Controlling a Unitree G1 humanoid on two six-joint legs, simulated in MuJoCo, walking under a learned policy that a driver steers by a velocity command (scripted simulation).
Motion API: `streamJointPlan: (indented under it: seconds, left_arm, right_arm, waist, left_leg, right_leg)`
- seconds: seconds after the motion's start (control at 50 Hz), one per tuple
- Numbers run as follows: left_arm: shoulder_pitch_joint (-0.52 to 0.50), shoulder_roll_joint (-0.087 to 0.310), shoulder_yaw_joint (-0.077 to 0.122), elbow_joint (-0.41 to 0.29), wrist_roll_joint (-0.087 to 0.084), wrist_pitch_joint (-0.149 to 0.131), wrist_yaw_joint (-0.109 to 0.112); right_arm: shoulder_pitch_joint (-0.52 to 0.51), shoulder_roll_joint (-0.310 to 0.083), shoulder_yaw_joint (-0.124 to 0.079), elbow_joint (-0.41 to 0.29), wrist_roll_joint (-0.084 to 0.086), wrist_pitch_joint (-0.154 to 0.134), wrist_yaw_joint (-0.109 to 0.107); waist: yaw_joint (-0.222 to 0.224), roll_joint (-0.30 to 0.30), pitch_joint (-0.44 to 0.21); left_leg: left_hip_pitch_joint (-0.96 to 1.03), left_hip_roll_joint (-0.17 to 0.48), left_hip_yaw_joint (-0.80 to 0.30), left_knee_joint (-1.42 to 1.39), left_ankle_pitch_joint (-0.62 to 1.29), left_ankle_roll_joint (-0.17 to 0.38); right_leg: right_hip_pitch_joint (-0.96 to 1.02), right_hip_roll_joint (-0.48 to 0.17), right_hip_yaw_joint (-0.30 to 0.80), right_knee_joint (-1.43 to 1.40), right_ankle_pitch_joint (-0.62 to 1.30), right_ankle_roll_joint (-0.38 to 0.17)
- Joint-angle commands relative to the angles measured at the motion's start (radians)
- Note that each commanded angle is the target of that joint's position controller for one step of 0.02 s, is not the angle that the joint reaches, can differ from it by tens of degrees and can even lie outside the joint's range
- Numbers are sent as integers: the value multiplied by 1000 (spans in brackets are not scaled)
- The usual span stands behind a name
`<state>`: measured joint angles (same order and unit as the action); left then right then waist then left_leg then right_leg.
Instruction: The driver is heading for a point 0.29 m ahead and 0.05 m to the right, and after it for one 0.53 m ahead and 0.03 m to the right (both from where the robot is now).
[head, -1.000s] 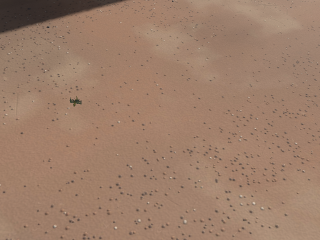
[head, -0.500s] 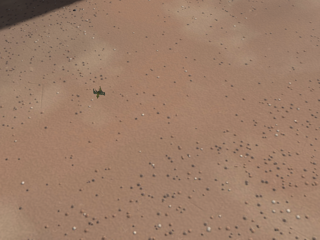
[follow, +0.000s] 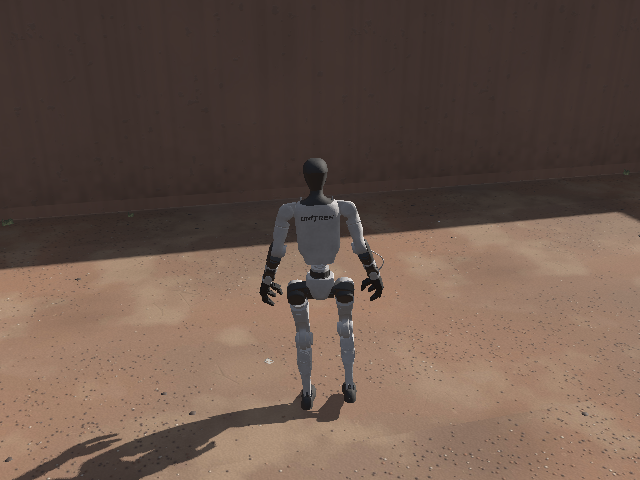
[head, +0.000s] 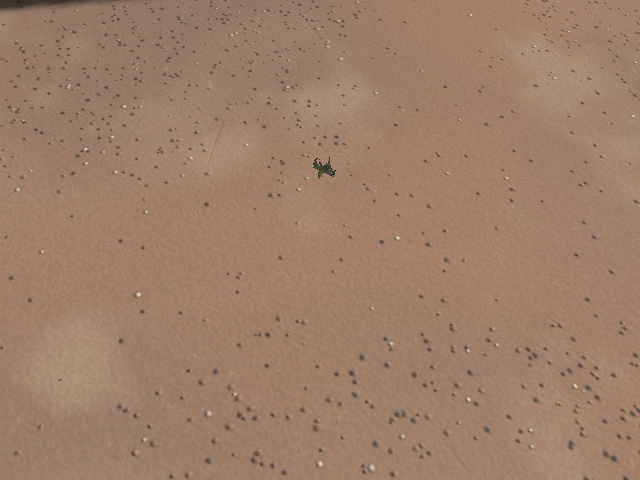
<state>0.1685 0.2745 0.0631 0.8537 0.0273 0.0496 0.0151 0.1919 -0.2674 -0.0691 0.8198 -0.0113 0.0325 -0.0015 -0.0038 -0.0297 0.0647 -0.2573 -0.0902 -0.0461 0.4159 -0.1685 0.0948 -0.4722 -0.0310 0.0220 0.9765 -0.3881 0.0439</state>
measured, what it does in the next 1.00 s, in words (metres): walks ahead: right foot, then left foot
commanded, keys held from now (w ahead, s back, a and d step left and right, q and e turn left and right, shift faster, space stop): w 0.78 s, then w+e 0.04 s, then no key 0.18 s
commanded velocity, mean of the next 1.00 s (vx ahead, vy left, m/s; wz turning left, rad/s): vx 0.38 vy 0.00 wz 0.08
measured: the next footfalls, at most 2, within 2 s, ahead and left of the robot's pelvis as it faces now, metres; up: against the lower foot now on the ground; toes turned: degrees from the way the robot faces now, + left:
right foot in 0.26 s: +0.08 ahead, -0.13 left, +0.00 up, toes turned +3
left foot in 0.70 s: +0.39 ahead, +0.08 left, +0.00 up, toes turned +7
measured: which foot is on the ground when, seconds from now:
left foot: down 0.00-0.26, up 0.28-0.68, down 0.70-1.00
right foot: up 0.00-0.24, down 0.26-0.70, up 0.72-1.00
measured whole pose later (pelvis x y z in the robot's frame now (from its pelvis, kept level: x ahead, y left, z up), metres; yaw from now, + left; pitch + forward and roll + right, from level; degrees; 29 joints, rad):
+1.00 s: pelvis +0.38 +0.03 +0.00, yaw +2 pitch -1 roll +0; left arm 0.19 0.23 0.05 0.95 0.03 -0.03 -0.01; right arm 0.34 -0.20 -0.02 1.02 -0.01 -0.09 0.00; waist -0.01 -0.03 0.07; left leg -0.08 -0.07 0.10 0.28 -0.19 0.10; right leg -0.58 -0.06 0.00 0.94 -0.19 -0.04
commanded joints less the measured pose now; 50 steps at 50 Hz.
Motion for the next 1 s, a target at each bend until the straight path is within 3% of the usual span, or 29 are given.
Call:
streamJointPlan:
  seconds: [0.02,0.16,0.18,0.22,0.24,0.26,0.28,0.3,0.32,0.36,0.4,0.5,0.6,0.64,0.66,0.68,0.7,0.72,0.74,0.76,0.78,0.8,0.82,0.86,0.9,0.94,1.0]
  left_arm:
    - [-3,77,15,-50,8,-10,-11]
    - [-23,57,4,-44,2,-60,-26]
    - [-3,54,3,-38,-2,-65,-24]
    - [105,32,-2,5,-4,-78,-15]
    - [185,47,2,33,-1,-89,-6]
    - [295,115,12,51,12,-103,5]
    - [315,220,35,60,7,-106,6]
    - [277,194,36,67,7,-104,5]
    - [193,137,23,45,-6,-109,-2]
    - [142,90,11,33,-15,-124,-10]
    - [199,57,4,66,-16,-139,-14]
    - [315,47,0,126,-15,-145,-16]
    - [350,70,0,152,-8,-146,-12]
    - [333,79,0,158,-7,-143,-8]
    - [319,89,1,160,-7,-142,-6]
    - [305,97,2,162,-9,-139,-6]
    - [296,90,-1,158,-14,-137,-7]
    - [320,27,-19,121,-32,-136,-14]
    - [410,-31,-24,119,-43,-133,-16]
    - [309,71,4,117,-19,-127,-10]
    - [246,58,4,93,-18,-134,-16]
    - [223,30,-3,97,-20,-136,-20]
    - [229,17,-2,105,-8,-125,-24]
    - [258,-9,-5,120,4,-100,-31]
    - [253,-19,-3,121,7,-86,-31]
    - [201,-21,-4,107,7,-78,-29]
    - [83,-36,-19,75,-1,-80,-29]
  right_arm:
    - [67,-145,-31,-25,-12,-11,-2]
    - [95,-164,-29,18,-17,-38,4]
    - [83,-163,-29,18,-14,-40,6]
    - [31,-154,-27,13,-2,-38,6]
    - [11,-117,-18,4,-3,-42,4]
    - [-21,-30,6,-25,-2,-54,5]
    - [-37,-26,8,-42,1,-67,6]
    - [-50,-92,-6,-44,-21,-74,9]
    - [-11,-105,-12,-16,-19,-78,23]
    - [23,-104,-13,21,-31,-80,42]
    - [-12,-72,-3,21,-39,-75,51]
    - [-191,-28,21,-34,-31,-67,53]
    - [-298,-25,35,-72,-19,-73,52]
    - [-254,-40,31,-63,-19,-76,43]
    - [-184,-55,23,-41,-18,-80,34]
    - [-53,-75,11,2,-18,-86,24]
    - [111,-105,-3,56,-28,-97,12]
    - [263,-191,-25,78,-55,-104,-1]
    - [286,-248,-38,88,-46,-97,5]
    - [199,-191,-30,85,-11,-91,10]
    - [99,-132,-14,70,-5,-95,12]
    - [45,-81,-1,64,-10,-104,14]
    - [33,-57,7,72,-9,-113,10]
    - [55,-28,20,97,-6,-131,6]
    - [101,-40,21,128,0,-148,6]
    - [124,-47,25,146,0,-147,3]
    - [130,-33,39,163,0,-133,-4]
  waist:
    - [-34,169,-93]
    - [-37,139,-39]
    - [-23,134,-32]
    - [48,90,-20]
    - [84,38,-24]
    - [123,-137,-43]
    - [114,-207,18]
    - [76,-97,86]
    - [22,-64,98]
    - [-8,-76,55]
    - [8,-68,26]
    - [56,-65,42]
    - [72,-86,56]
    - [37,-88,39]
    - [1,-89,1]
    - [-58,-75,-69]
    - [-125,-48,-160]
    - [-156,83,-297]
    - [-105,277,-401]
    - [-92,126,-266]
    - [-52,98,-127]
    - [-25,66,-70]
    - [0,79,-40]
    - [35,90,-29]
    - [55,80,-31]
    - [55,96,-29]
    - [35,120,-21]
  left_leg:
    - [131,253,-321,-221,-282,160]
    - [61,274,-367,-235,-384,157]
    - [19,270,-363,-229,-393,151]
    - [-132,221,-316,-159,-424,118]
    - [-251,166,-279,-58,-439,82]
    - [-379,61,-143,216,-423,27]
    - [-554,-52,-18,406,-368,9]
    - [-559,28,-92,499,-286,15]
    - [-533,62,-92,528,-201,6]
    - [-477,97,-27,548,-95,-28]
    - [-473,118,20,573,-22,-53]
    - [-492,138,103,428,49,-93]
    - [-350,109,146,208,67,-53]
    - [-251,86,150,158,35,-16]
    - [-155,59,153,139,10,3]
    - [-4,30,160,94,16,27]
    - [226,54,133,65,36,53]
    - [507,309,-171,36,-161,116]
    - [628,532,-631,-107,-200,221]
    - [506,470,-585,-141,-245,190]
    - [349,435,-430,-165,-179,166]
    - [237,388,-316,-201,-77,136]
    - [163,353,-231,-221,-2,110]
    - [91,323,-120,-226,326,100]
    - [98,308,-30,-200,632,106]
    - [109,285,32,-188,754,97]
    - [104,236,100,-177,793,69]
  right_leg:
    - [-62,-1,-12,-82,15,3]
    - [73,21,-39,-302,-23,-50]
    - [133,30,-48,-353,-18,-65]
    - [363,56,-88,-548,92,-98]
    - [509,28,-30,-613,56,-109]
    - [610,-189,253,-777,-194,-143]
    - [594,-359,595,-915,-431,-223]
    - [487,-381,605,-908,-443,-268]
    - [463,-310,511,-900,-375,-245]
    - [465,-215,327,-906,-143,-199]
    - [485,-172,218,-888,86,-200]
    - [503,-144,108,-855,446,-222]
    - [508,-168,69,-827,615,-220]
    - [530,-189,55,-767,782,-207]
    - [539,-188,39,-684,940,-191]
    - [534,-172,16,-537,1043,-176]
    - [430,-134,-18,-336,960,-159]
    - [176,-67,-58,-15,583,-134]
    - [-69,101,-33,277,-148,-117]
    - [-142,42,61,335,-79,-140]
    - [-152,-2,48,302,22,-146]
    - [-113,-33,47,251,82,-147]
    - [-71,-47,44,216,100,-140]
    - [6,-44,26,176,101,-114]
    - [-2,-30,1,139,113,-93]
    - [-33,-24,-25,66,173,-79]
    - [-3,-13,-75,-142,275,-68]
